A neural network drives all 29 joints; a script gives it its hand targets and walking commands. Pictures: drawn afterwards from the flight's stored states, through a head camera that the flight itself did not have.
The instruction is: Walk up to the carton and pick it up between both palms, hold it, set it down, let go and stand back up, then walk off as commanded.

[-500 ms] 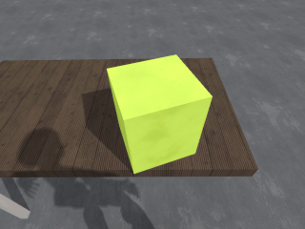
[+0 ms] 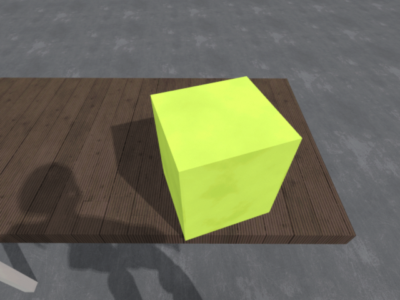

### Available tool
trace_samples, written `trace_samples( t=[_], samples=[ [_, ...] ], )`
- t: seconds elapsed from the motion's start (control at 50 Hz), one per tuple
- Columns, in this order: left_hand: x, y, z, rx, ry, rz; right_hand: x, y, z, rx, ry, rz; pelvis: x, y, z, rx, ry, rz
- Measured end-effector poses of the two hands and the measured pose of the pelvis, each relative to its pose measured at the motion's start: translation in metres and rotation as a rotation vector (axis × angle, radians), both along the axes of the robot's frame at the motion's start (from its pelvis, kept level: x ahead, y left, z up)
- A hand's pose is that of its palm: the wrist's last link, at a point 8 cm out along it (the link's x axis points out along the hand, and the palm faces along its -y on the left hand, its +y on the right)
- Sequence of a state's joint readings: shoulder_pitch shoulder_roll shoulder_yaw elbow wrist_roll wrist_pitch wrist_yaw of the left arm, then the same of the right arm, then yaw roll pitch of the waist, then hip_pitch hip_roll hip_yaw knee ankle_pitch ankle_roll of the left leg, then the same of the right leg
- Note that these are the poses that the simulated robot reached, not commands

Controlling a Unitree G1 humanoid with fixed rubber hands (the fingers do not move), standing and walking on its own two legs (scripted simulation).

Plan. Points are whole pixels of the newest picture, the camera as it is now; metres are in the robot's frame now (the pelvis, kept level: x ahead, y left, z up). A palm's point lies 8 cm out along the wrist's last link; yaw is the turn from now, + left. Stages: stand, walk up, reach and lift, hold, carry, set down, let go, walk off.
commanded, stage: walk up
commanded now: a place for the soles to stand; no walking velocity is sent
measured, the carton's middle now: (215, 159) +0.41 -0.02 +0.07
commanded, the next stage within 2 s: reach and lift in 1.86 s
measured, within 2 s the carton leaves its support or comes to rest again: neither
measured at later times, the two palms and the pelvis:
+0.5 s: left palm out of the picture +0.08 +0.31 -0.07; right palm out of the picture +0.09 -0.33 -0.09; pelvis -0.02 -0.01 +0.00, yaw +0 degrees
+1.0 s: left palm out of the picture +0.05 +0.32 -0.07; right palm out of the picture +0.03 -0.33 -0.10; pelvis -0.05 -0.01 +0.00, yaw +0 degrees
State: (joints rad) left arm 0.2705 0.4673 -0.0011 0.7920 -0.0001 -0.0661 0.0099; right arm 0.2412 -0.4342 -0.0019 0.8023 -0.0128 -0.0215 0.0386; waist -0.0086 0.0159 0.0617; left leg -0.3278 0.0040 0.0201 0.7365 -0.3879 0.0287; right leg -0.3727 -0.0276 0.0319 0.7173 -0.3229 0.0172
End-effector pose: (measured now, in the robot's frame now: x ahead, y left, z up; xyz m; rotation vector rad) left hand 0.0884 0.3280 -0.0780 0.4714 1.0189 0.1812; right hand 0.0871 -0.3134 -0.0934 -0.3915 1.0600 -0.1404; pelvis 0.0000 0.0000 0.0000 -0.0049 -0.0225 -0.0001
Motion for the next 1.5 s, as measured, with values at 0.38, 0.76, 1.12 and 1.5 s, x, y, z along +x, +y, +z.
trace_samples(
  t=[0.38, 0.76, 1.12, 1.5],
  samples=[
    [0.002, -0.004, 0.001, 0.003, -0.021, 0.004, 0.010, -0.004, 0.005, -0.005, -0.040, -0.001, -0.008, -0.003, 0.000, 0.003, -0.012, 0.000],
    [-0.025, -0.014, 0.006, 0.022, -0.042, 0.015, -0.031, -0.018, -0.004, 0.006, -0.023, -0.022, -0.038, -0.016, -0.003, 0.022, -0.050, -0.001],
    [-0.048, -0.008, 0.003, 0.019, -0.015, 0.019, -0.053, -0.010, -0.007, 0.007, 0.012, -0.021, -0.058, -0.009, -0.003, 0.021, -0.036, 0.005],
    [-0.044, -0.002, 0.004, 0.020, -0.001, 0.015, -0.043, -0.004, -0.006, 0.010, 0.011, -0.020, -0.053, -0.004, -0.001, 0.012, -0.024, 0.002]
  ],
)
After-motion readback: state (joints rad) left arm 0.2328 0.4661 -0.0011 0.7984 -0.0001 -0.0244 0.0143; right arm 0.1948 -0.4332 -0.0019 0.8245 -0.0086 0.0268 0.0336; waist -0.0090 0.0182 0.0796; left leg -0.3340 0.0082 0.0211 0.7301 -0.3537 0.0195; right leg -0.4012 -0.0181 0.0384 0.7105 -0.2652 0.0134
